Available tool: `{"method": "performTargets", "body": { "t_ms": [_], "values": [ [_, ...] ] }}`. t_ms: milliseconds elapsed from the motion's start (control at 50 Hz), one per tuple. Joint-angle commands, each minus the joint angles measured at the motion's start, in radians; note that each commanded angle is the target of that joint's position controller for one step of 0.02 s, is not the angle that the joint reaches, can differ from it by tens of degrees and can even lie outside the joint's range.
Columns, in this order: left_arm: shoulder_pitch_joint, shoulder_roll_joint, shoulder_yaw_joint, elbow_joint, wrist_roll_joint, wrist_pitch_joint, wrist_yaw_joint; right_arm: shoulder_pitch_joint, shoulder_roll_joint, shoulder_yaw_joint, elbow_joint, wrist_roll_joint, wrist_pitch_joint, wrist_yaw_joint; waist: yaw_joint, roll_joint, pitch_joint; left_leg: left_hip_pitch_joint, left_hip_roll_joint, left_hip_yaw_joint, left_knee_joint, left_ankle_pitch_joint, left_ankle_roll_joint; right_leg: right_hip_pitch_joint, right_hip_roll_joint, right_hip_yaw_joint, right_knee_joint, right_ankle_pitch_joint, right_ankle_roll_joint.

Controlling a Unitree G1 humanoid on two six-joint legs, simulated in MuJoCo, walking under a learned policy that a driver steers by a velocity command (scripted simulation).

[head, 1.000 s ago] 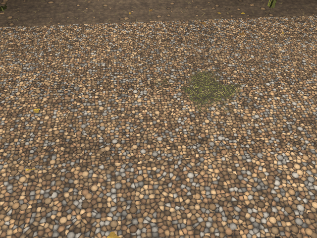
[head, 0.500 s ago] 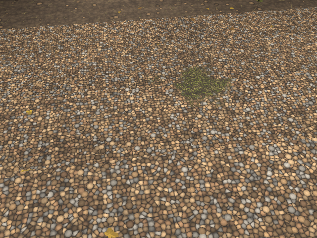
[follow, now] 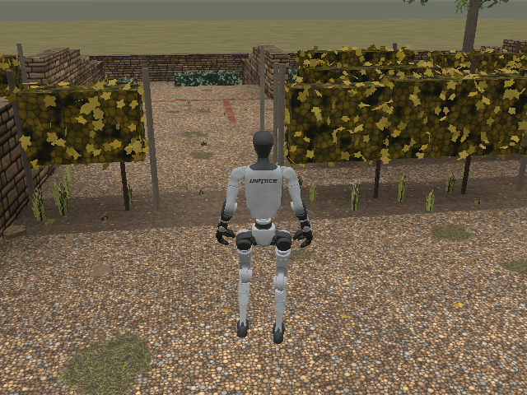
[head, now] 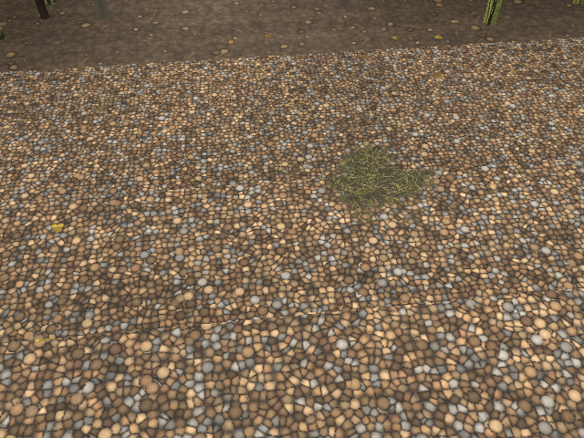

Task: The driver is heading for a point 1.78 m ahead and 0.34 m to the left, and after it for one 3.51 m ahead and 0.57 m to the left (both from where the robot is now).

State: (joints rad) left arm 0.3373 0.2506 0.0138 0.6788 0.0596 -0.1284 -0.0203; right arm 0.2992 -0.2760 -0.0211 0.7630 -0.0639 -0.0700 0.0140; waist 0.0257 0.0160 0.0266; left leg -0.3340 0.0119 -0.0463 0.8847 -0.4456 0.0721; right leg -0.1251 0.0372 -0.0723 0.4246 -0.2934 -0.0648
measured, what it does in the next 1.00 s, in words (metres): goes down, turning left: left foot 0.18 m lower, then right foot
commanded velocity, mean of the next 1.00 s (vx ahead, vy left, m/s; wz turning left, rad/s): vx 0.15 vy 0.00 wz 0.31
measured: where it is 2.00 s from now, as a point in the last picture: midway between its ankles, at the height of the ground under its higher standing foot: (274, 326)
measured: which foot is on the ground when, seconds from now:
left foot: up 0.00-0.44, down 0.46-1.00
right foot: down 0.00-0.46, up 0.48-0.82, down 0.84-1.00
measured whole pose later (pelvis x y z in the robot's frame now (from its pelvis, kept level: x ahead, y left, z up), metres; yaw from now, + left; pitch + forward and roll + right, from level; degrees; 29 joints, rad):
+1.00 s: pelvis +0.37 +0.05 -0.18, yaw +19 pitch +2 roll +1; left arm 0.25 0.25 0.02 0.80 0.00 -0.07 -0.07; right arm 0.24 -0.24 -0.02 0.74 -0.02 -0.04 0.05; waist 0.02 -0.01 0.02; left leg -0.30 -0.01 0.00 0.55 -0.36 -0.01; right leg -0.38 -0.02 0.01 0.55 -0.21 -0.02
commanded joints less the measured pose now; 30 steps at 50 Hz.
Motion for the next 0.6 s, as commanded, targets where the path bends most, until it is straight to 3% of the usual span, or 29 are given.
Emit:
{"method": "performTargets", "body": {
  "t_ms": [20, 40, 100, 120, 140, 180, 200, 220, 240, 260, 280, 300, 320, 340, 360, 380, 400, 420, 440, 460, 480, 500, 520, 540, 560, 580, 600],
  "values": [
    [0.139, 0.062, 0.012, -0.009, 0.012, 0.0, 0.011, -0.113, -0.087, -0.028, -0.093, -0.019, -0.05, -0.009, 0.056, -0.068, 0.065, -0.509, 0.021, -0.062, 0.243, 0.03, 0.014, 0.29, -0.366, 0.401, -0.283, -0.038, -0.239],
    [0.12, 0.052, 0.004, -0.01, 0.011, 0.008, 0.019, -0.119, -0.053, -0.021, -0.097, -0.026, -0.041, -0.004, 0.037, -0.055, 0.07, -0.478, 0.042, -0.043, 0.211, 0.081, 0.01, 0.257, -0.341, 0.316, -0.29, 0.025, -0.211],
    [0.121, 0.07, 0.003, 0.0, 0.017, 0.022, 0.039, -0.153, -0.011, -0.011, -0.1, 0.0, -0.021, 0.044, 0.038, -0.069, 0.057, -0.375, 0.053, 0.03, 0.129, 0.267, -0.035, 0.142, -0.273, 0.132, -0.314, 0.202, -0.173],
    [0.145, 0.072, 0.001, 0.009, 0.051, 0.025, 0.049, -0.117, 0.018, 0.0, -0.094, -0.016, -0.022, 0.069, 0.032, -0.066, 0.047, -0.324, 0.054, 0.037, 0.214, 0.372, -0.035, 0.09, -0.261, 0.087, -0.248, 0.332, -0.167],
    [0.142, 0.081, 0.003, 0.019, 0.059, 0.025, 0.048, -0.094, 0.012, -0.004, -0.096, -0.014, -0.023, 0.085, 0.014, -0.048, 0.041, -0.324, 0.05, 0.043, 0.207, 0.41, -0.041, 0.067, -0.263, 0.054, -0.208, 0.463, -0.169],
    [0.13, 0.094, 0.003, 0.039, 0.049, 0.019, 0.041, -0.096, -0.008, -0.012, -0.126, -0.008, -0.029, 0.097, -0.001, -0.068, 0.027, -0.261, 0.05, 0.054, 0.199, 0.42, -0.049, 0.02, -0.255, -0.001, -0.126, 0.659, -0.15],
    [0.251, 0.06, -0.005, 0.109, 0.03, -0.003, 0.07, -0.216, -0.025, -0.016, -0.164, -0.011, -0.033, 0.079, 0.068, -0.077, 0.062, -0.591, 0.119, -0.055, 0.04, 0.558, -0.064, 0.314, -0.277, 0.059, -0.092, 0.495, -0.115],
    [0.359, 0.019, -0.017, 0.153, 0.009, -0.006, 0.091, -0.273, 0.006, -0.007, -0.169, -0.011, -0.032, 0.064, 0.126, -0.06, 0.082, -0.779, 0.143, -0.064, -0.106, 0.629, -0.081, 0.494, -0.304, 0.083, -0.052, 0.435, -0.097],
    [0.437, 0.001, -0.021, 0.184, 0.002, -0.001, 0.105, -0.313, 0.039, 0.003, -0.166, -0.012, -0.027, 0.055, 0.16, -0.067, 0.088, -0.856, 0.139, -0.045, -0.189, 0.682, -0.095, 0.566, -0.295, 0.098, -0.014, 0.398, -0.087],
    [0.346, 0.004, -0.027, 0.151, -0.006, -0.001, 0.113, -0.312, 0.055, 0.02, -0.132, -0.004, -0.028, 0.065, 0.142, -0.027, 0.086, -0.69, 0.162, -0.022, -0.397, 0.896, -0.082, 0.377, -0.194, 0.008, 0.025, 0.21, -0.044],
    [0.307, 0.02, -0.032, 0.128, 0.022, 0.013, 0.09, -0.287, 0.075, 0.027, -0.111, -0.003, -0.012, 0.075, 0.113, -0.056, 0.073, -0.333, 0.112, 0.077, -0.406, 1.06, -0.063, 0.052, -0.151, -0.048, -0.014, 0.147, -0.061],
    [0.274, 0.025, -0.035, 0.124, 0.056, 0.018, 0.06, -0.264, 0.072, 0.027, -0.112, -0.01, 0.006, 0.084, 0.078, -0.079, 0.091, -0.102, 0.1, 0.08, -0.283, 1.143, -0.044, -0.199, -0.174, -0.035, -0.033, 0.064, -0.068],
    [0.212, 0.022, -0.041, 0.117, 0.046, 0.009, 0.042, -0.216, 0.009, 0.008, -0.106, -0.013, 0.019, 0.086, 0.017, -0.063, 0.116, -0.035, 0.114, 0.045, -0.229, 1.08, -0.03, -0.288, -0.193, -0.025, -0.024, 0.046, -0.063],
    [0.194, 0.041, -0.036, 0.12, 0.015, -0.003, 0.045, -0.201, -0.057, -0.009, -0.103, -0.018, 0.027, 0.09, 0.008, -0.001, 0.146, -0.083, 0.124, 0.043, -0.29, 0.976, -0.027, -0.239, -0.197, -0.028, 0.033, 0.03, -0.047],
    [0.241, 0.073, -0.027, 0.15, -0.008, -0.006, 0.057, -0.235, -0.071, -0.013, -0.106, -0.03, 0.03, 0.093, 0.037, 0.032, 0.159, -0.15, 0.13, 0.055, -0.379, 0.889, -0.031, -0.119, -0.2, -0.021, 0.091, 0.023, -0.025],
    [0.297, 0.089, -0.023, 0.186, -0.019, 0.001, 0.074, -0.261, -0.051, -0.005, -0.098, -0.043, 0.035, 0.092, 0.072, 0.044, 0.165, -0.219, 0.144, 0.056, -0.485, 0.856, -0.03, 0.02, -0.208, -0.009, 0.168, 0.051, 0.002],
    [0.328, 0.087, -0.027, 0.213, -0.026, 0.015, 0.083, -0.218, -0.026, 0.004, -0.057, -0.052, 0.033, 0.084, 0.077, 0.045, 0.153, -0.179, 0.144, 0.063, -0.576, 0.872, -0.039, 0.083, -0.19, -0.008, 0.266, 0.073, 0.02],
    [0.356, 0.098, -0.029, 0.222, 0.003, 0.035, 0.076, -0.11, -0.037, -0.01, 0.021, -0.04, 0.036, 0.063, 0.061, 0.071, 0.081, -0.009, 0.112, 0.099, -0.568, 0.999, -0.065, 0.074, -0.163, -0.035, 0.371, 0.039, 0.048],
    [0.295, 0.139, -0.02, 0.204, 0.001, 0.056, 0.054, 0.048, -0.085, -0.036, 0.078, -0.029, 0.035, 0.042, -0.02, 0.098, 0.015, 0.214, 0.066, 0.151, -0.618, 1.056, -0.076, 0.019, -0.118, -0.073, 0.521, 0.054, 0.076],
    [0.258, 0.137, -0.027, 0.2, 0.032, 0.075, 0.021, 0.265, -0.169, -0.085, 0.131, -0.021, 0.026, 0.014, -0.129, 0.153, -0.054, 0.59, 0.081, 0.152, -0.616, 1.149, -0.011, -0.193, -0.096, -0.091, 0.755, 0.016, 0.136],
    [0.443, -0.081, -0.075, 0.2, 0.033, 0.069, -0.025, 0.48, -0.261, -0.115, 0.133, -0.005, 0.048, 0.0, -0.101, 0.353, -0.46, 1.221, 0.282, -0.031, -0.175, 1.716, 0.292, -0.516, -0.021, -0.047, 1.35, -0.576, 0.212],
    [0.365, 0.01, -0.065, 0.139, 0.019, 0.061, -0.06, 0.566, -0.221, -0.105, 0.131, -0.015, 0.041, 0.008, -0.199, 0.235, -0.714, 1.409, 0.416, -0.298, -0.093, 1.859, 0.466, -0.67, -0.006, 0.1, 1.636, -0.647, 0.241],
    [0.032, 0.111, -0.024, 0.049, -0.032, 0.041, -0.062, 0.497, -0.208, -0.092, 0.112, -0.043, 0.028, 0.008, -0.258, 0.083, -0.465, 1.14, 0.421, -0.351, -0.2, 1.674, 0.4, -0.873, -0.024, 0.117, 1.684, -0.618, 0.239],
    [-0.077, 0.135, -0.013, -0.047, -0.05, 0.016, -0.042, 0.28, -0.246, -0.1, 0.055, -0.012, 0.016, 0.015, -0.162, 0.036, -0.337, 0.806, 0.418, -0.345, -0.297, 1.327, 0.389, -0.89, -0.063, 0.127, 1.59, -0.614, 0.211],
    [-0.096, 0.148, -0.006, -0.066, -0.033, 0.01, -0.013, 0.122, -0.2, -0.086, 0.025, 0.005, -0.005, 0.035, -0.07, 0.025, -0.187, 0.485, 0.407, -0.341, -0.386, 1.16, 0.377, -0.886, -0.101, 0.128, 1.463, -0.565, 0.191],
    [-0.021, 0.126, -0.012, -0.028, -0.014, 0.022, 0.016, 0.075, -0.161, -0.072, 0.026, -0.006, -0.018, 0.062, 0.02, -0.038, -0.063, 0.103, 0.422, -0.264, -0.444, 1.132, 0.348, -0.664, -0.168, 0.163, 1.303, -0.493, 0.154],
    [0.088, 0.096, -0.015, 0.019, -0.009, 0.038, 0.032, -0.019, -0.135, -0.059, -0.018, 0.005, -0.04, 0.072, 0.106, -0.014, -0.011, -0.183, 0.335, -0.199, -0.56, 1.103, 0.35, -0.447, -0.158, 0.146, 1.121, -0.328, 0.144]
  ]
}}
